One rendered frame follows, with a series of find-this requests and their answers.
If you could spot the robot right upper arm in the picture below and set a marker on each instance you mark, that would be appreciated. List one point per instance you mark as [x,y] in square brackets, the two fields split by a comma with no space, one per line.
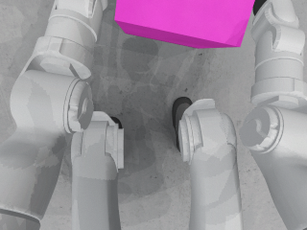
[277,140]

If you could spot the carton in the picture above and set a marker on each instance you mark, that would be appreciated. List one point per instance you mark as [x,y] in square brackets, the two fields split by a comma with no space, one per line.
[200,24]

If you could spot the robot left shin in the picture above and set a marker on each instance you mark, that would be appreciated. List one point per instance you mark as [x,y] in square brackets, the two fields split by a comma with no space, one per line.
[77,139]

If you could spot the robot left upper arm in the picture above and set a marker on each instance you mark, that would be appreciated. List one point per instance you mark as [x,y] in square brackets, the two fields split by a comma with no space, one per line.
[48,108]

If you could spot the robot left foot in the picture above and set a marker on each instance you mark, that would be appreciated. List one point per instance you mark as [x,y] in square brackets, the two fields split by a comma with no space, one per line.
[116,122]

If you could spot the robot right forearm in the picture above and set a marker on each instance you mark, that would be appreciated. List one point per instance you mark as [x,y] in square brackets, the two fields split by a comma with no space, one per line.
[279,57]

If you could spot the robot right hand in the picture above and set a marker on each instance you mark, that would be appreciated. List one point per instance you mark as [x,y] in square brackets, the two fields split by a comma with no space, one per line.
[257,5]

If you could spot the robot left forearm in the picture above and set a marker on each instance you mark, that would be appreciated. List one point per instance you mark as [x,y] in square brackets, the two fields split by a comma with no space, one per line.
[68,44]

